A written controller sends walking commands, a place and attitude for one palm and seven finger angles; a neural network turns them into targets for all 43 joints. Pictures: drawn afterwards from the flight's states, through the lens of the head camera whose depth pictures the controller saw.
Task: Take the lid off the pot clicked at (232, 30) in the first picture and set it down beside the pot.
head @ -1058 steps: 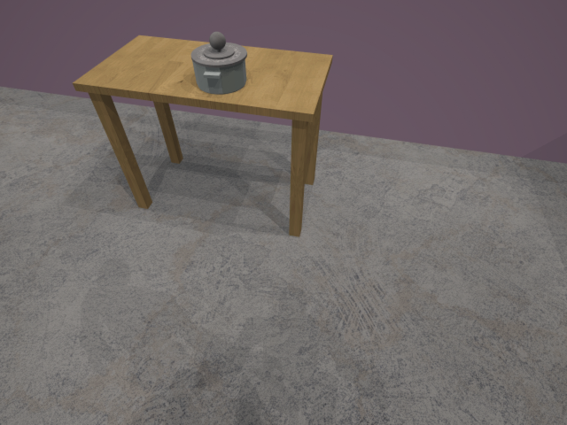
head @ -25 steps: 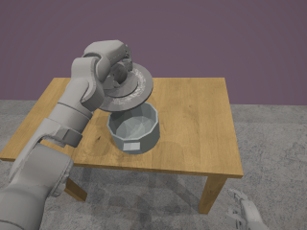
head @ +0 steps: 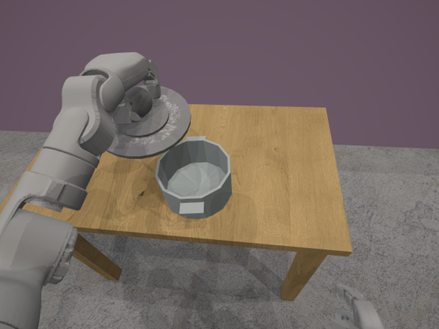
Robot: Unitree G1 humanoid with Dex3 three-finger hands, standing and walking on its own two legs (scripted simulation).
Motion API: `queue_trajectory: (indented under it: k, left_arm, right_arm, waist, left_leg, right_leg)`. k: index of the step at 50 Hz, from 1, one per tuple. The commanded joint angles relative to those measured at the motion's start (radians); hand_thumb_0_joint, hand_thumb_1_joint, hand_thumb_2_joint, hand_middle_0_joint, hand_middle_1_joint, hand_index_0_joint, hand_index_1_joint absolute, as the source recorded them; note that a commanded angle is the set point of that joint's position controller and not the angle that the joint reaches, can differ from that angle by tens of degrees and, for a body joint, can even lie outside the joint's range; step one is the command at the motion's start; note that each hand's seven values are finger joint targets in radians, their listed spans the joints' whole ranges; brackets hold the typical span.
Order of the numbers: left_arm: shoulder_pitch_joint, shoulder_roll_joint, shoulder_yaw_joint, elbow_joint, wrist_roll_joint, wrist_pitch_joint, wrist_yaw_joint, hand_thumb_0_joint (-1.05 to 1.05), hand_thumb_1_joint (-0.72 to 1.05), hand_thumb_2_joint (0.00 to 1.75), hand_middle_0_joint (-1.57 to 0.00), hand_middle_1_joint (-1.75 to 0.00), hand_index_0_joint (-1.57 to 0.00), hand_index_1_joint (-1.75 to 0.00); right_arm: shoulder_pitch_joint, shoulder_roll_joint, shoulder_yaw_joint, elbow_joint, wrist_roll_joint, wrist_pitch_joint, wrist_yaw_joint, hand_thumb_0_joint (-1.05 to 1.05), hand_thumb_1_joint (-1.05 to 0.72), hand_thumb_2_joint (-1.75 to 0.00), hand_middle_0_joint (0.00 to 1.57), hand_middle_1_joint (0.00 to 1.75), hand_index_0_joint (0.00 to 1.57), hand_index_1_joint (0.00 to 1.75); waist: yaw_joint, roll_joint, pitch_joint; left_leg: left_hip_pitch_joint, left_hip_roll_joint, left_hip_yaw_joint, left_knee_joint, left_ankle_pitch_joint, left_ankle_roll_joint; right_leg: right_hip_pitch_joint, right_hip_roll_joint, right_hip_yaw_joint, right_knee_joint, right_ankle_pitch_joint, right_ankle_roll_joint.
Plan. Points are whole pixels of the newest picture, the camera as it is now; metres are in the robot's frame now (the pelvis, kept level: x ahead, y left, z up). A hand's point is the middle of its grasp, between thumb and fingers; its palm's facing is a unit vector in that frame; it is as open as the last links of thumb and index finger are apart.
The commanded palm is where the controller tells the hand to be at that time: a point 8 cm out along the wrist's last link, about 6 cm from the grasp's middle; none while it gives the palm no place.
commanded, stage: move the lid sideways beside the pot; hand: left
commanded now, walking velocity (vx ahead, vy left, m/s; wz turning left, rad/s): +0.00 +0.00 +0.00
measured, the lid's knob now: (137, 101) +0.47 +0.16 +0.17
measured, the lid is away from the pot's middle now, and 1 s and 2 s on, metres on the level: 0.08 0.19 0.22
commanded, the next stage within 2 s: lower the lid onto the table in 1.30 s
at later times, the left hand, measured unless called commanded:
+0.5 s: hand (96, 105) +0.44 +0.22 +0.19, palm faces -0.26 -0.03 -0.97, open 8.3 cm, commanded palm +0.43 +0.23 +0.26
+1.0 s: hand (73, 105) +0.44 +0.27 +0.19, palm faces -0.31 -0.05 -0.95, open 8.3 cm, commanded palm +0.44 +0.28 +0.26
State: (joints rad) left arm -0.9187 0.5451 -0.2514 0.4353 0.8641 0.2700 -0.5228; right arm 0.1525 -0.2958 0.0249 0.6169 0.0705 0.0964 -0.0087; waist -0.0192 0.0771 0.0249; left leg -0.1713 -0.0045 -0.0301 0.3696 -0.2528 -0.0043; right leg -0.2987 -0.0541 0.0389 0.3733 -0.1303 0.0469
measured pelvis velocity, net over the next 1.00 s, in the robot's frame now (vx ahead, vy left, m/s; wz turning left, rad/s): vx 0.00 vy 0.00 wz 0.02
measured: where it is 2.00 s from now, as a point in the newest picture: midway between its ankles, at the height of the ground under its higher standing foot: outside the picture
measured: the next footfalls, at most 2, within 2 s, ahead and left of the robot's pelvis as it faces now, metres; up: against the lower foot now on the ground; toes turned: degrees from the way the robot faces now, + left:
none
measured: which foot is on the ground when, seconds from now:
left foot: down 0.00-1.00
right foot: down 0.00-1.00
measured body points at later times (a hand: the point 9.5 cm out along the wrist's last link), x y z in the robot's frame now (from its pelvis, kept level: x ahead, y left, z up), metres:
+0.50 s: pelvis +0.00 +0.00 +0.00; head +0.06 -0.02 +0.45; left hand +0.45 +0.22 +0.24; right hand +0.18 -0.24 -0.12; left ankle -0.04 +0.13 -0.74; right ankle +0.04 -0.15 -0.74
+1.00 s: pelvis +0.00 +0.00 +0.00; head +0.07 -0.02 +0.44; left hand +0.46 +0.27 +0.24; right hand +0.14 -0.26 -0.12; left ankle -0.04 +0.13 -0.74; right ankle +0.04 -0.15 -0.74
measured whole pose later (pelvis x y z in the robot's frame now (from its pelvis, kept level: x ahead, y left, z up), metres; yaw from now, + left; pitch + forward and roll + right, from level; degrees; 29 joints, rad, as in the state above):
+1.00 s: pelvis +0.00 +0.00 +0.00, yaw +1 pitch +5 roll +0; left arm -0.95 0.75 -0.11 0.59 0.86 0.12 -0.58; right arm 0.16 -0.31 0.03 0.62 0.09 0.16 -0.02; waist -0.04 0.05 0.04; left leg -0.23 0.00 -0.06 0.40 -0.26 -0.01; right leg -0.32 -0.05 0.01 0.35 -0.12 0.05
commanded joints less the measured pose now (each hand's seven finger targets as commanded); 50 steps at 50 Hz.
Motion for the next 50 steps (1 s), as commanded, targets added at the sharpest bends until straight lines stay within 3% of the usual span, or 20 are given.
queue_trajectory:
  k: [1, 3, 7, 9, 12, 15, 16, 20, 22, 24, 25, 28, 30, 32, 34, 38, 41, 43, 47, 50]
  left_arm:
    - [-0.586, 0.305, 0.196, -0.212, 0.024, -0.008, 0.053, 0.00, 0.52, 1.08, -0.84, -1.00, -0.84, -0.98]
    - [-0.587, 0.331, 0.215, -0.264, 0.026, -0.019, 0.056, 0.00, 0.52, 1.08, -0.84, -1.00, -0.84, -0.98]
    - [-0.542, 0.301, 0.182, -0.186, 0.022, -0.013, 0.049, 0.00, 0.52, 1.08, -0.84, -1.00, -0.84, -0.98]
    - [-0.583, 0.332, 0.198, -0.185, 0.029, -0.016, 0.045, 0.00, 0.52, 1.08, -0.84, -1.00, -0.84, -0.98]
    - [-0.595, 0.329, 0.193, -0.317, 0.017, -0.036, 0.047, 0.00, 0.52, 1.08, -0.84, -1.00, -0.84, -0.98]
    - [-0.562, 0.360, 0.220, -0.204, 0.019, -0.031, 0.035, 0.00, 0.52, 1.08, -0.84, -1.00, -0.84, -0.98]
    - [-0.552, 0.387, 0.242, -0.202, 0.019, -0.035, 0.034, 0.00, 0.52, 1.08, -0.84, -1.00, -0.84, -0.98]
    - [-0.574, 0.358, 0.206, -0.263, 0.018, -0.049, 0.027, 0.00, 0.52, 1.08, -0.84, -1.00, -0.84, -0.98]
    - [-0.538, 0.392, 0.231, -0.264, 0.010, -0.053, 0.027, 0.00, 0.52, 1.08, -0.84, -1.00, -0.84, -0.98]
    - [-0.541, 0.435, 0.265, -0.198, 0.014, -0.055, 0.021, 0.00, 0.52, 1.08, -0.84, -1.00, -0.84, -0.98]
    - [-0.532, 0.420, 0.249, -0.165, 0.015, -0.056, 0.016, 0.00, 0.52, 1.08, -0.84, -1.00, -0.84, -0.98]
    - [-0.574, 0.420, 0.238, -0.244, 0.011, -0.075, 0.017, 0.00, 0.52, 1.08, -0.84, -1.00, -0.84, -0.98]
    - [-0.570, 0.457, 0.264, -0.184, 0.012, -0.081, 0.016, 0.00, 0.52, 1.08, -0.84, -1.00, -0.84, -0.98]
    - [-0.559, 0.438, 0.242, -0.167, 0.006, -0.088, 0.015, 0.00, 0.52, 1.08, -0.84, -1.00, -0.84, -0.98]
    - [-0.566, 0.513, 0.303, -0.136, 0.015, -0.099, 0.017, 0.00, 0.52, 1.08, -0.84, -1.00, -0.84, -0.98]
    - [-0.580, 0.492, 0.276, -0.163, 0.013, -0.122, 0.016, 0.00, 0.52, 1.08, -0.84, -1.00, -0.84, -0.98]
    - [-0.548, 0.519, 0.296, -0.070, 0.013, -0.129, 0.007, 0.00, 0.52, 1.08, -0.84, -1.00, -0.84, -0.98]
    - [-0.570, 0.489, 0.259, -0.077, 0.013, -0.136, 0.007, 0.00, 0.52, 1.08, -0.84, -1.00, -0.84, -0.98]
    - [-0.589, 0.586, 0.328, -0.064, 0.016, -0.158, 0.016, 0.00, 0.52, 1.08, -0.84, -1.00, -0.84, -0.98]
    - [-0.618, 0.580, 0.312, -0.032, 0.017, -0.176, 0.009, 0.00, 0.52, 1.08, -0.84, -1.00, -0.84, -0.98]
  right_arm:
    - [-0.097, -0.114, -0.037, -0.150, 0.006, -0.045, -0.006, 0.00, -0.90, -0.90, 0.20, 0.30, 0.20, 0.30]
    - [-0.103, -0.111, -0.036, -0.159, 0.004, -0.046, -0.004, 0.00, -0.90, -0.90, 0.20, 0.30, 0.20, 0.30]
    - [-0.101, -0.120, -0.038, -0.148, 0.010, -0.034, -0.003, 0.00, -0.90, -0.90, 0.20, 0.30, 0.20, 0.30]
    - [-0.092, -0.121, -0.037, -0.145, 0.010, -0.029, -0.006, 0.00, -0.90, -0.90, 0.20, 0.30, 0.20, 0.30]
    - [-0.114, -0.114, -0.040, -0.166, 0.005, -0.038, 0.000, 0.00, -0.90, -0.90, 0.20, 0.30, 0.20, 0.30]
    - [-0.087, -0.122, -0.039, -0.140, 0.007, -0.027, -0.002, 0.00, -0.90, -0.90, 0.20, 0.30, 0.20, 0.30]
    - [-0.087, -0.125, -0.040, -0.144, 0.009, -0.026, -0.001, 0.00, -0.90, -0.90, 0.20, 0.30, 0.20, 0.30]
    - [-0.099, -0.122, -0.042, -0.151, 0.010, -0.018, 0.004, 0.00, -0.90, -0.90, 0.20, 0.30, 0.20, 0.30]
    - [-0.102, -0.132, -0.043, -0.153, 0.009, -0.019, 0.005, 0.00, -0.90, -0.90, 0.20, 0.30, 0.20, 0.30]
    - [-0.082, -0.135, -0.041, -0.138, 0.011, -0.013, 0.002, 0.00, -0.90, -0.90, 0.20, 0.30, 0.20, 0.30]
    - [-0.086, -0.133, -0.038, -0.141, 0.013, -0.009, -0.001, 0.00, -0.90, -0.90, 0.20, 0.30, 0.20, 0.30]
    - [-0.093, -0.133, -0.042, -0.147, 0.011, -0.007, 0.000, 0.00, -0.90, -0.90, 0.20, 0.30, 0.20, 0.30]
    - [-0.078, -0.139, -0.041, -0.136, 0.013, -0.002, -0.003, 0.00, -0.90, -0.90, 0.20, 0.30, 0.20, 0.30]
    - [-0.081, -0.143, -0.044, -0.137, 0.014, 0.000, -0.006, 0.00, -0.90, -0.90, 0.20, 0.30, 0.20, 0.30]
    - [-0.065, -0.146, -0.041, -0.133, 0.013, 0.002, -0.008, 0.00, -0.90, -0.90, 0.20, 0.30, 0.20, 0.30]
    - [-0.070, -0.143, -0.042, -0.134, 0.011, 0.004, -0.006, 0.00, -0.90, -0.90, 0.20, 0.30, 0.20, 0.30]
    - [-0.047, -0.152, -0.044, -0.125, 0.019, 0.015, -0.011, 0.00, -0.90, -0.90, 0.20, 0.30, 0.20, 0.30]
    - [-0.042, -0.152, -0.045, -0.121, 0.019, 0.021, -0.013, 0.00, -0.90, -0.90, 0.20, 0.30, 0.20, 0.30]
    - [-0.031, -0.164, -0.048, -0.118, 0.018, 0.017, -0.020, 0.00, -0.90, -0.90, 0.20, 0.30, 0.20, 0.30]
    - [-0.020, -0.159, -0.045, -0.112, 0.021, 0.020, -0.024, 0.00, -0.90, -0.90, 0.20, 0.30, 0.20, 0.30]
  waist:
    - [0.006, -0.084, -0.461]
    - [0.011, -0.068, -0.514]
    - [-0.001, -0.060, -0.452]
    - [-0.004, -0.074, -0.460]
    - [0.004, 0.011, -0.545]
    - [-0.004, -0.055, -0.482]
    - [0.002, -0.055, -0.479]
    - [-0.003, -0.022, -0.502]
    - [-0.001, 0.002, -0.510]
    - [-0.003, -0.047, -0.480]
    - [-0.007, -0.068, -0.469]
    - [-0.007, 0.000, -0.510]
    - [-0.010, -0.034, -0.483]
    - [-0.016, -0.010, -0.470]
    - [-0.008, -0.038, -0.481]
    - [-0.012, 0.032, -0.497]
    - [-0.015, -0.052, -0.458]
    - [-0.024, -0.011, -0.459]
    - [-0.016, -0.001, -0.480]
    - [-0.019, -0.001, -0.474]
  left_leg:
    - [0.054, -0.034, 0.029, -0.017, 0.368, 0.059]
    - [0.074, -0.038, 0.026, -0.008, 0.420, 0.060]
    - [0.059, -0.032, 0.028, -0.004, 0.412, 0.056]
    - [0.057, -0.034, 0.029, -0.007, 0.388, 0.057]
    - [0.125, -0.035, 0.015, 0.017, 0.519, 0.060]
    - [0.080, -0.034, 0.019, 0.009, 0.461, 0.057]
    - [0.068, -0.035, 0.021, 0.006, 0.448, 0.057]
    - [0.101, -0.033, 0.011, 0.015, 0.503, 0.056]
    - [0.102, -0.035, 0.011, 0.025, 0.520, 0.057]
    - [0.068, -0.037, 0.012, 0.016, 0.477, 0.057]
    - [0.050, -0.038, 0.018, 0.012, 0.438, 0.057]
    - [0.093, -0.039, 0.012, 0.017, 0.482, 0.057]
    - [0.064, -0.038, 0.013, 0.013, 0.437, 0.058]
    - [0.060, -0.041, 0.017, 0.015, 0.411, 0.058]
    - [0.043, -0.043, 0.017, 0.013, 0.407, 0.060]
    - [0.068, -0.043, 0.013, 0.015, 0.441, 0.057]
    - [0.021, -0.043, 0.019, 0.009, 0.359, 0.060]
    - [0.036, -0.041, 0.023, 0.007, 0.367, 0.058]
    - [0.028, -0.043, 0.022, 0.015, 0.370, 0.064]
    - [0.018, -0.044, 0.023, 0.011, 0.360, 0.066]
  right_leg:
    - [0.293, 0.057, -0.082, 0.032, 0.338, -0.075]
    - [0.320, 0.057, -0.077, 0.042, 0.367, -0.075]
    - [0.273, 0.059, -0.086, 0.034, 0.352, -0.077]
    - [0.280, 0.059, -0.086, 0.031, 0.340, -0.075]
    - [0.290, 0.062, -0.079, 0.046, 0.390, -0.076]
    - [0.279, 0.063, -0.087, 0.034, 0.375, -0.072]
    - [0.287, 0.061, -0.086, 0.035, 0.374, -0.073]
    - [0.274, 0.066, -0.087, 0.037, 0.374, -0.073]
    - [0.273, 0.067, -0.087, 0.041, 0.383, -0.074]
    - [0.281, 0.067, -0.091, 0.034, 0.375, -0.071]
    - [0.281, 0.065, -0.093, 0.033, 0.360, -0.070]
    - [0.274, 0.069, -0.089, 0.034, 0.351, -0.072]
    - [0.277, 0.069, -0.094, 0.029, 0.344, -0.071]
    - [0.259, 0.067, -0.095, 0.024, 0.328, -0.074]
    - [0.288, 0.067, -0.093, 0.027, 0.338, -0.072]
    - [0.273, 0.069, -0.093, 0.026, 0.324, -0.074]
    - [0.275, 0.066, -0.100, 0.021, 0.305, -0.070]
    - [0.256, 0.067, -0.102, 0.016, 0.292, -0.071]
    - [0.283, 0.065, -0.096, 0.019, 0.316, -0.073]
    - [0.291, 0.062, -0.097, 0.017, 0.315, -0.068]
